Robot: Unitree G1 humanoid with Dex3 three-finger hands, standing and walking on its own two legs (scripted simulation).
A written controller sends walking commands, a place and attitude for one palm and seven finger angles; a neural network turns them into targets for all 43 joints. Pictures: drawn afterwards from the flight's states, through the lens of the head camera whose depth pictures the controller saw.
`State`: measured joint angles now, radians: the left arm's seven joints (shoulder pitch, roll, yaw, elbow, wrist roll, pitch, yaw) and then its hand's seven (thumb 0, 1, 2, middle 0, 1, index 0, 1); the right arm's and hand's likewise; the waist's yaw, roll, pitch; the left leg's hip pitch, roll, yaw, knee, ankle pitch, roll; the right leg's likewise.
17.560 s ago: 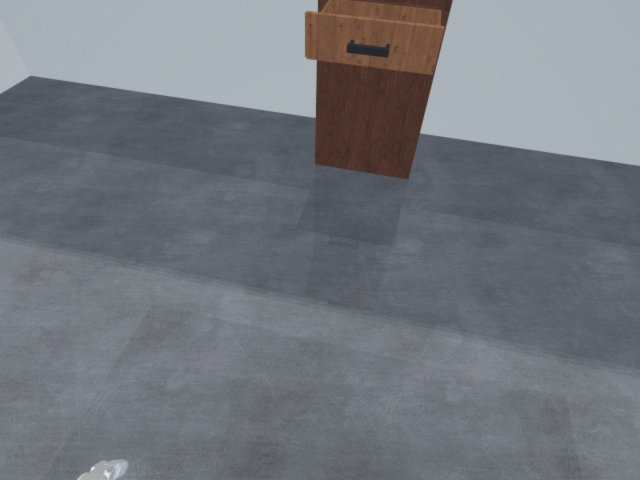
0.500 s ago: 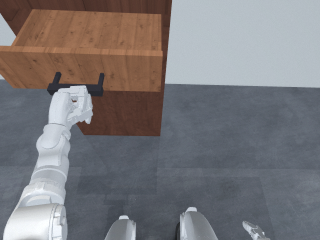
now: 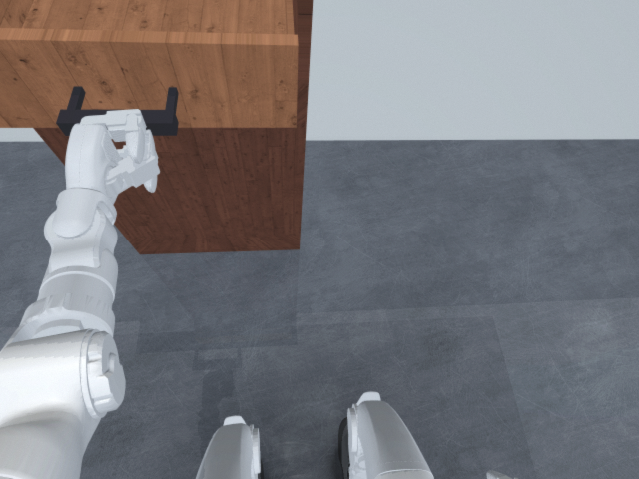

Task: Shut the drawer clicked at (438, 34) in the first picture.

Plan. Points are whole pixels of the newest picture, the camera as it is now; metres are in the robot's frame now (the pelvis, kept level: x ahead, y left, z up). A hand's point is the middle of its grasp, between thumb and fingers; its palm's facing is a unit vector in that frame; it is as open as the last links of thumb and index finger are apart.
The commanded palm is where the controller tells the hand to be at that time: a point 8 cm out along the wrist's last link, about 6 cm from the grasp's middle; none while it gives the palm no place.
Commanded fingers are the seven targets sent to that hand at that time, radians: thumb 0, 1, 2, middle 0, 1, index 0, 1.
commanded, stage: push the drawer shut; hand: left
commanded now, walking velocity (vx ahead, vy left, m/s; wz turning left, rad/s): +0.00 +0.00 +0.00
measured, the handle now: (122, 109) +0.57 +0.21 +0.06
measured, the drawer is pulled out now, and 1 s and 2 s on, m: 0.11 0.00 0.00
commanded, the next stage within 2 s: pull the fist back off the drawer in 1.20 s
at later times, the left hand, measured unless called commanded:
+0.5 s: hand (157, 119) +0.55 +0.17 +0.06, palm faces -0.03 -1.00 -0.05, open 3.4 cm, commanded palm +0.55 +0.21 +0.07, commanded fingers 0.00 0.90 0.90 -1.40 -1.60 -1.40 -1.60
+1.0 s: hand (153, 90) +0.61 +0.18 +0.06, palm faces -0.05 -1.00 -0.05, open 3.2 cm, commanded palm +0.62 +0.21 +0.07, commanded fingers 0.00 0.90 0.90 -1.40 -1.60 -1.40 -1.60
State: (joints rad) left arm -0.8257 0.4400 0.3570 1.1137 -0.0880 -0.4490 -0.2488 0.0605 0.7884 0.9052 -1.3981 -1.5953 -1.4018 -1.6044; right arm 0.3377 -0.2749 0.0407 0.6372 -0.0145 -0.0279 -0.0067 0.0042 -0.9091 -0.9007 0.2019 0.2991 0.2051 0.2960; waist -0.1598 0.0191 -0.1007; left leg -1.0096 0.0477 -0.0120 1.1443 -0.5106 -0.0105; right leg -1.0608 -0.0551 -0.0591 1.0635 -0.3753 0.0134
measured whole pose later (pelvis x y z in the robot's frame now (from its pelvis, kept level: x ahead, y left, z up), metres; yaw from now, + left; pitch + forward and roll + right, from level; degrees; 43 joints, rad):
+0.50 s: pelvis +0.00 +0.01 -0.01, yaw -1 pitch +26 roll -3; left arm -1.05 0.56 0.40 1.25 -0.01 -0.40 -0.21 0.08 0.80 0.92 -1.40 -1.60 -1.40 -1.60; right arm 0.37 -0.27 0.06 0.63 -0.05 0.01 0.01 0.00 -0.91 -0.90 0.20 0.30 0.21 0.30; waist -0.23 0.03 -0.10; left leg -1.11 0.05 -0.03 1.19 -0.52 -0.01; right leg -1.15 -0.05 -0.07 1.08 -0.37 0.02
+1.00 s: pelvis +0.01 +0.01 -0.02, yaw -2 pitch +31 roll -5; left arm -1.27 0.74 0.43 1.37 0.07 -0.32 -0.25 0.03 0.65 0.91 -1.40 -1.60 -1.40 -1.60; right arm 0.42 -0.27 0.10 0.62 -0.06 0.05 0.02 0.00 -0.91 -0.90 0.20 0.30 0.21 0.30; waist -0.30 0.05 -0.08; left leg -1.24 0.07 -0.05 1.24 -0.54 0.00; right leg -1.25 -0.03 -0.09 1.09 -0.37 0.02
